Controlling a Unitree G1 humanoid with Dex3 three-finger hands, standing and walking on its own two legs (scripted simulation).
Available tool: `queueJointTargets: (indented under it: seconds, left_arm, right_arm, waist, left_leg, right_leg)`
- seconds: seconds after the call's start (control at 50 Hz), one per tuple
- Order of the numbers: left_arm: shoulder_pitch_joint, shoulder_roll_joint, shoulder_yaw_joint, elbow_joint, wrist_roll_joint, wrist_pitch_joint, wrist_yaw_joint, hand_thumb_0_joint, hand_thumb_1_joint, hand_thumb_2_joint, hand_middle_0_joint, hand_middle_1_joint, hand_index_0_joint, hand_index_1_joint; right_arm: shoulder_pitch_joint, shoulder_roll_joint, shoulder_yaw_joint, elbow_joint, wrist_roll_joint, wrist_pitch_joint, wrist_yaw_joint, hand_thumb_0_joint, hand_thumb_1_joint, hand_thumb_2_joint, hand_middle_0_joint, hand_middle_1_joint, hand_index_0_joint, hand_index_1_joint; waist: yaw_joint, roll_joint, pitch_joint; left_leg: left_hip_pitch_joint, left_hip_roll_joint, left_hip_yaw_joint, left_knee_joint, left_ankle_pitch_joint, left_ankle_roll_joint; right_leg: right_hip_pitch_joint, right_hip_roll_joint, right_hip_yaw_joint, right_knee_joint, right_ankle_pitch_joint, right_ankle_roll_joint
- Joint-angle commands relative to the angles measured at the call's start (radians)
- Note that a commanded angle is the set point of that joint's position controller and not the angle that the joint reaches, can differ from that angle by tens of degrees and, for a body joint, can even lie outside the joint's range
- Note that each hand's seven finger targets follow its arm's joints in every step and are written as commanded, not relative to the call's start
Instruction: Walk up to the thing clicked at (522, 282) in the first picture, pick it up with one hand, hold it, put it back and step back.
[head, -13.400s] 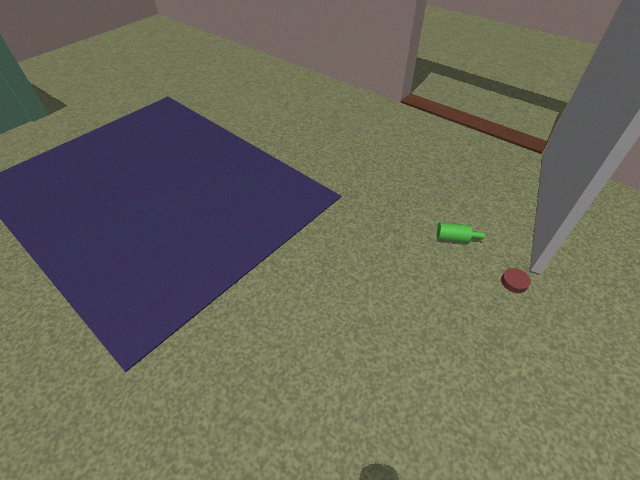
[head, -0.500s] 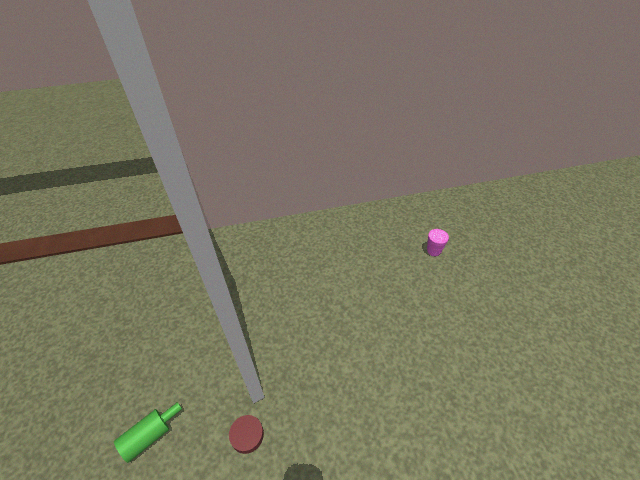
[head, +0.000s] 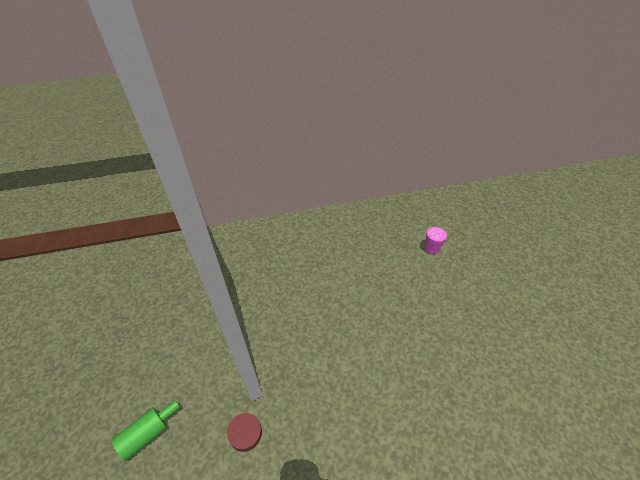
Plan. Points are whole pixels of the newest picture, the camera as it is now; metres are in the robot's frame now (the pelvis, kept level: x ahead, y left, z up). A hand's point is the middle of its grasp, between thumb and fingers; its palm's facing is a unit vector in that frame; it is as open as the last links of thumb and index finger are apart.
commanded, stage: stand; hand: left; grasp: from above
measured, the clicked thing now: (244, 432) +0.38 +0.26 -0.77
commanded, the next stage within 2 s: rise first in 0.62 s
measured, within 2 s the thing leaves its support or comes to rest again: neither
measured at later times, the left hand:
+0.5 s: hand out of the picture +0.07 +0.26 -0.16, palm faces -0.02 -0.94 -0.35, open 7.4 cm
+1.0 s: hand (160, 479) +0.16 +0.26 -0.17, palm faces -0.03 -0.93 -0.36, open 9.7 cm
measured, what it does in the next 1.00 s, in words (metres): stands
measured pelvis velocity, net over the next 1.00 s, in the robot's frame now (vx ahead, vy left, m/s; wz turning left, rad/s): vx -0.01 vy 0.00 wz -0.01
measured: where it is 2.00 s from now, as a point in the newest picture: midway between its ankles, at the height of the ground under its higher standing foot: outside the picture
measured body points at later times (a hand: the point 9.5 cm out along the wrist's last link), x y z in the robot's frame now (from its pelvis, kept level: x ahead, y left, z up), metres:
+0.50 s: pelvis +0.00 +0.00 +0.00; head +0.01 +0.00 +0.45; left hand +0.07 +0.31 -0.13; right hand +0.08 -0.30 -0.14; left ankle +0.00 +0.14 -0.75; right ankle +0.00 -0.13 -0.75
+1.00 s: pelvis -0.01 +0.00 -0.02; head +0.05 +0.01 +0.42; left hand +0.16 +0.30 -0.14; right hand +0.09 -0.27 -0.14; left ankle +0.00 +0.14 -0.75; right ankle +0.00 -0.13 -0.75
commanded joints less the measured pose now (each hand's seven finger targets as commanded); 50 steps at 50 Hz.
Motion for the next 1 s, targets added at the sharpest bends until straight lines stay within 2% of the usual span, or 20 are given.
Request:
queueJointTargets:
  seconds: [0.0,0.1,0.18,0.44,0.46,0.62,0.68,0.7,0.72,0.74,0.76,0.78,0.8,0.82,0.84,0.86,0.88,0.9,0.94,0.98]
  left_arm:
    - [-0.035,0.223,0.044,-0.057,0.002,-0.022,0.012,0.0,0.9,0.9,-0.2,-0.3,-0.2,-0.301]
    - [-0.033,0.218,0.043,-0.054,0.001,-0.017,0.011,0.0,0.9,0.9,-0.2,-0.3,-0.2,-0.301]
    - [-0.032,0.214,0.04,-0.056,0.0,-0.021,0.01,0.0,0.9,0.9,-0.2,-0.3,-0.2,-0.301]
    - [-0.029,0.217,0.041,-0.055,0.002,-0.018,0.011,0.0,0.9,0.9,-0.2,-0.3,-0.2,-0.301]
    - [-0.032,0.221,0.041,-0.055,0.001,-0.02,0.012,0.0,0.9,0.9,-0.2,-0.3,-0.2,-0.301]
    - [-0.036,0.217,0.042,-0.052,-0.001,-0.018,0.012,0.0,0.9,0.9,-0.2,-0.3,-0.2,-0.301]
    - [-0.027,0.221,0.042,-0.056,0.0,-0.02,0.012,0.0,0.9,0.9,-0.2,-0.3,-0.2,-0.301]
    - [-0.031,0.22,0.042,-0.053,0.0,-0.022,0.012,0.0,0.82,0.933,-0.189,-0.364,-0.175,-0.376]
    - [-0.382,0.049,0.048,-0.404,-0.055,-0.107,0.026,0.0,0.74,1.004,-0.191,-0.444,-0.15,-0.456]
    - [-0.477,0.101,0.06,-0.337,-0.05,-0.098,0.032,0.0,0.66,0.954,-0.222,-0.524,-0.183,-0.536]
    - [-0.331,0.174,0.112,-0.162,-0.034,-0.061,0.04,0.0,0.58,0.987,-0.192,-0.583,-0.147,-0.616]
    - [-0.245,0.185,0.132,-0.092,-0.023,-0.042,0.028,0.0,0.5,0.966,-0.172,-0.663,-0.145,-0.694]
    - [-0.286,0.231,0.147,-0.106,0.001,-0.04,0.021,0.0,0.42,0.918,-0.149,-0.743,-0.146,-0.77]
    - [-0.341,0.273,0.173,-0.129,0.016,-0.049,0.017,0.0,0.34,0.926,-0.137,-0.817,-0.139,-0.813]
    - [-0.278,0.26,0.18,-0.103,0.037,-0.045,0.001,0.0,0.26,0.913,-0.117,-0.897,-0.136,-0.881]
    - [-0.2,0.253,0.192,-0.043,0.075,-0.031,-0.012,0.0,0.184,0.917,-0.089,-0.974,-0.122,-0.939]
    - [-0.157,0.233,0.202,-0.025,0.102,-0.021,-0.026,0.0,0.104,0.942,-0.069,-1.013,-0.099,-0.98]
    - [-0.119,0.248,0.227,-0.068,0.122,-0.013,-0.029,0.0,0.024,0.948,-0.062,-1.042,-0.091,-1.011]
    - [-0.105,0.214,0.217,-0.153,0.142,0.014,-0.021,0.0,-0.136,0.96,-0.037,-1.1,-0.068,-1.067]
    - [-0.103,0.157,0.185,-0.147,0.158,0.062,-0.009,0.0,-0.296,0.979,-0.039,-1.098,-0.057,-1.078]
  right_arm:
    - [-0.034,-0.214,-0.039,-0.056,-0.001,-0.027,-0.02,0.0,-0.9,-0.9,0.2,0.3,0.2,0.3]
    - [-0.039,-0.213,-0.038,-0.057,-0.001,-0.027,-0.02,0.0,-0.9,-0.9,0.2,0.3,0.2,0.3]
    - [-0.038,-0.214,-0.038,-0.055,-0.001,-0.028,-0.019,0.0,-0.9,-0.9,0.2,0.3,0.2,0.3]
    - [-0.05,-0.221,-0.041,-0.055,-0.001,-0.028,-0.021,0.0,-0.9,-0.9,0.2,0.3,0.2,0.3]
    - [-0.051,-0.217,-0.043,-0.058,-0.001,-0.028,-0.02,0.0,-0.9,-0.9,0.2,0.3,0.2,0.3]
    - [-0.034,-0.212,-0.037,-0.052,-0.002,-0.029,-0.02,0.0,-0.9,-0.9,0.2,0.3,0.2,0.3]
    - [-0.048,-0.215,-0.042,-0.058,0.0,-0.027,-0.019,0.0,-0.9,-0.9,0.2,0.3,0.2,0.3]
    - [-0.043,-0.212,-0.04,-0.056,0.001,-0.027,-0.019,0.0,-0.939,-0.925,0.202,0.306,0.202,0.306]
    - [-0.028,-0.045,0.003,-0.332,0.069,-0.078,-0.041,0.0,-0.989,-0.923,0.198,0.3,0.199,0.3]
    - [0.017,-0.071,0.001,-0.271,0.069,-0.075,-0.053,0.0,-0.944,-0.913,0.198,0.3,0.199,0.3]
    - [0.046,-0.098,-0.013,-0.257,0.068,-0.066,-0.061,0.0,-0.925,-0.91,0.198,0.3,0.199,0.3]
    - [0.055,-0.104,-0.027,-0.29,0.069,-0.055,-0.061,0.0,-0.912,-0.905,0.198,0.3,0.199,0.3]
    - [0.064,-0.108,-0.042,-0.306,0.06,-0.056,-0.068,0.0,-0.889,-0.898,0.198,0.3,0.199,0.3]
    - [0.083,-0.105,-0.055,-0.314,0.057,-0.063,-0.074,0.0,-0.88,-0.895,0.199,0.3,0.199,0.3]
    - [0.091,-0.1,-0.064,-0.34,0.05,-0.07,-0.07,0.0,-0.901,-0.9,0.199,0.3,0.2,0.3]
    - [0.108,-0.1,-0.076,-0.348,0.038,-0.07,-0.065,0.0,-0.924,-0.905,0.199,0.3,0.2,0.3]
    - [0.116,-0.095,-0.086,-0.361,0.026,-0.072,-0.055,0.0,-0.927,-0.906,0.199,0.3,0.2,0.3]
    - [0.116,-0.09,-0.094,-0.389,0.025,-0.075,-0.052,0.0,-0.911,-0.902,0.2,0.3,0.2,0.3]
    - [0.109,-0.076,-0.096,-0.449,0.027,-0.076,-0.046,0.0,-0.908,-0.901,0.2,0.3,0.2,0.3]
    - [0.088,-0.067,-0.093,-0.484,0.032,-0.077,-0.041,0.0,-0.872,-0.892,0.2,0.3,0.2,0.3]
  waist:
    - [-0.004,0.002,-0.061]
    - [-0.001,0.005,-0.051]
    - [-0.001,0.002,-0.066]
    - [0.003,0.004,-0.07]
    - [-0.001,-0.006,-0.083]
    - [-0.003,0.002,-0.055]
    - [0.0,-0.003,-0.077]
    - [-0.002,-0.01,-0.076]
    - [-0.12,0.011,-0.015]
    - [-0.089,-0.008,-0.047]
    - [-0.074,-0.048,-0.032]
    - [-0.044,-0.072,-0.024]
    - [-0.039,-0.063,-0.083]
    - [-0.032,-0.053,-0.156]
    - [-0.028,-0.036,-0.181]
    - [-0.021,-0.021,-0.213]
    - [-0.004,-0.015,-0.226]
    - [0.027,0.023,-0.288]
    - [0.036,0.078,-0.326]
    - [0.022,0.035,-0.251]
  left_leg:
    - [0.003,0.091,-0.067,-0.036,0.129,0.047]
    - [-0.004,0.091,-0.071,-0.052,0.111,0.046]
    - [0.006,0.094,-0.071,-0.041,0.141,0.048]
    - [0.015,0.09,-0.07,-0.042,0.13,0.048]
    - [0.034,0.093,-0.07,-0.033,0.161,0.049]
    - [0.004,0.088,-0.068,-0.047,0.148,0.046]
    - [0.036,0.092,-0.064,-0.032,0.157,0.05]
    - [0.03,0.092,-0.066,-0.032,0.156,0.049]
    - [-0.101,-0.053,0.063,0.042,0.025,0.046]
    - [-0.098,-0.056,0.055,0.052,-0.009,0.049]
    - [-0.13,-0.063,0.056,0.068,-0.038,0.053]
    - [-0.158,-0.056,0.059,0.094,-0.024,0.052]
    - [-0.174,-0.059,0.056,0.125,-0.004,0.055]
    - [-0.171,-0.059,0.053,0.15,0.023,0.054]
    - [-0.195,-0.059,0.048,0.176,0.044,0.051]
    - [-0.228,-0.063,0.046,0.218,0.064,0.048]
    - [-0.264,-0.067,0.043,0.255,0.078,0.046]
    - [-0.257,-0.067,0.043,0.269,0.109,0.038]
    - [-0.243,-0.068,0.043,0.265,0.109,0.027]
    - [-0.32,-0.063,0.036,0.287,0.062,0.028]
  right_leg:
    - [0.006,-0.114,0.088,-0.06,0.147,-0.031]
    - [-0.002,-0.109,0.079,-0.054,0.107,-0.032]
    - [0.004,-0.113,0.083,-0.054,0.139,-0.03]
    - [-0.001,-0.113,0.079,-0.053,0.132,-0.029]
    - [-0.001,-0.116,0.078,-0.048,0.157,-0.031]
    - [0.004,-0.112,0.079,-0.047,0.149,-0.032]
    - [-0.003,-0.113,0.079,-0.051,0.156,-0.033]
    - [0.003,-0.114,0.083,-0.053,0.162,-0.032]
    - [-0.213,0.007,0.012,0.022,0.105,-0.011]
    - [-0.175,0.005,0.001,0.029,0.053,-0.008]
    - [-0.188,0.012,-0.009,0.03,-0.001,-0.013]
    - [-0.194,0.018,-0.019,0.051,-0.013,-0.016]
    - [-0.202,0.014,-0.014,0.078,0.008,-0.018]
    - [-0.185,0.011,-0.008,0.109,0.052,-0.013]
    - [-0.193,0.011,-0.009,0.15,0.081,-0.016]
    - [-0.209,0.008,-0.008,0.194,0.101,-0.02]
    - [-0.232,0.011,-0.008,0.225,0.106,-0.023]
    - [-0.213,0.015,-0.008,0.25,0.12,-0.029]
    - [-0.219,0.02,-0.008,0.256,0.097,-0.034]
    - [-0.287,0.025,-0.014,0.262,0.045,-0.031]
